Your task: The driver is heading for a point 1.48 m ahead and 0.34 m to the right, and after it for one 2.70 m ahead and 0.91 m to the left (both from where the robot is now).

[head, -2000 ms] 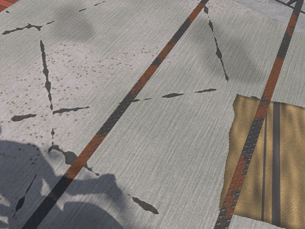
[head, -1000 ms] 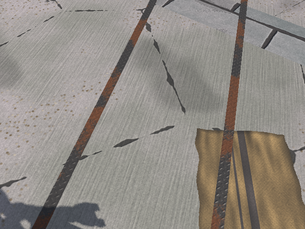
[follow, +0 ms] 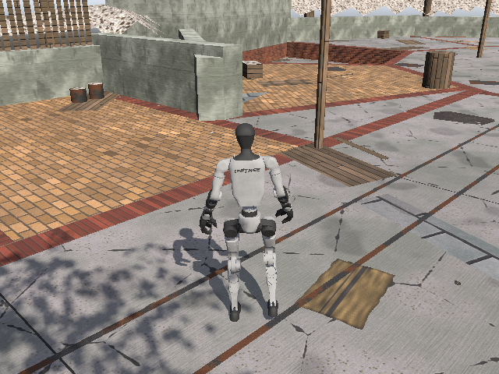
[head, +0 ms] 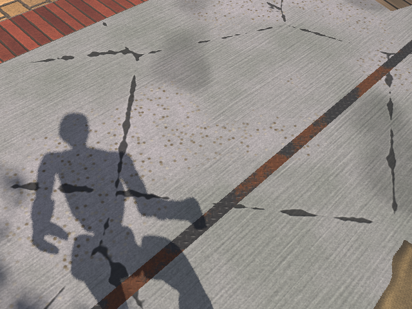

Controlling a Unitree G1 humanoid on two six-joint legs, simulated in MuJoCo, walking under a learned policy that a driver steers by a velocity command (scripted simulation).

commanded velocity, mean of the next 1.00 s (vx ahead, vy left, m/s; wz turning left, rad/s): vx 0.00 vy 0.00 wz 0.03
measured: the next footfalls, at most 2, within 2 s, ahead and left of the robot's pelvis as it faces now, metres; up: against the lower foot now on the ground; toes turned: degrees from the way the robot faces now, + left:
right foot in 0.14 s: +0.03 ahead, -0.15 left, +0.00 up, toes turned +0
right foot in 1.62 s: +0.35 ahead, -0.23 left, +0.00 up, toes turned -2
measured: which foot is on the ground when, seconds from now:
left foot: down 0.00-1.00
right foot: up 0.00-0.12, down 0.14-1.00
